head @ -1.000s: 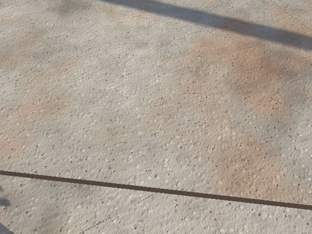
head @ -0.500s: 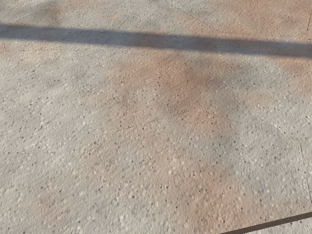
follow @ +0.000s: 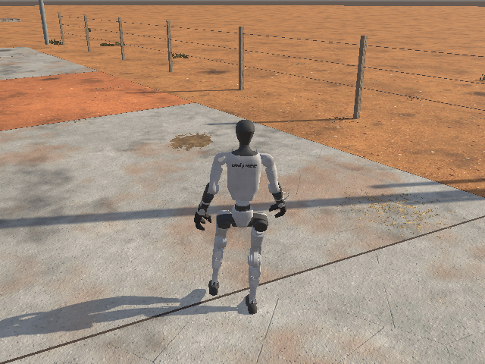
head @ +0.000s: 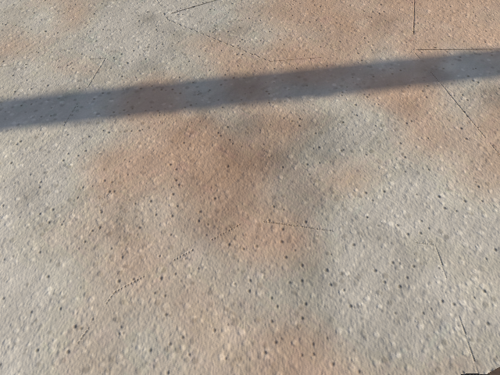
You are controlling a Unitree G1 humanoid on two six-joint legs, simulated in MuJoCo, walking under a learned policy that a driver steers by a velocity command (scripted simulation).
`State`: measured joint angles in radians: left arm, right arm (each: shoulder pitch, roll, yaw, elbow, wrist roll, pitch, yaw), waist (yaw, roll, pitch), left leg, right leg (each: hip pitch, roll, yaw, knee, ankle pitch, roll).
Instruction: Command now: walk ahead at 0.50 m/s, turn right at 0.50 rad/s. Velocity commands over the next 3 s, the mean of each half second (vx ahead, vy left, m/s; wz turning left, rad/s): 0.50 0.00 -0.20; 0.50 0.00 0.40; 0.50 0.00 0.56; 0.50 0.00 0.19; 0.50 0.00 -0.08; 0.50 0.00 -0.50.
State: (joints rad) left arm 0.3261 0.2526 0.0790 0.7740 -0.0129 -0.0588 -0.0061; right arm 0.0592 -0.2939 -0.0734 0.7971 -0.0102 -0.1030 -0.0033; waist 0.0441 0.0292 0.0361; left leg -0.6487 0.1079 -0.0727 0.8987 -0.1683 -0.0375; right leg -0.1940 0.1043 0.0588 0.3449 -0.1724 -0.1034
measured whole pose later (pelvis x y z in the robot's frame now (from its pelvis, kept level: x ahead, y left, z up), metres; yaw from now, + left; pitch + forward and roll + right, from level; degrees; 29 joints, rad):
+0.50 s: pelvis +0.28 +0.06 +0.00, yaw -4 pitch +2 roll +1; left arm 0.20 0.28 0.06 0.73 0.00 -0.07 0.01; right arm 0.33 -0.25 -0.05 0.88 0.01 -0.10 0.03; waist -0.05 -0.04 0.02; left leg -0.18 -0.06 0.01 0.31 -0.17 0.07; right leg -0.60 -0.09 0.05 0.96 -0.25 -0.01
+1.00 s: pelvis +0.54 +0.00 +0.00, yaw +11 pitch +1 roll -2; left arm 0.29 0.26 0.07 0.82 0.01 -0.10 -0.01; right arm 0.21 -0.32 -0.08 0.75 0.03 -0.02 0.00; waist 0.04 0.05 0.02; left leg -0.67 0.10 -0.06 1.05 -0.22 -0.01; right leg -0.13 0.02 -0.13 0.30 -0.19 -0.03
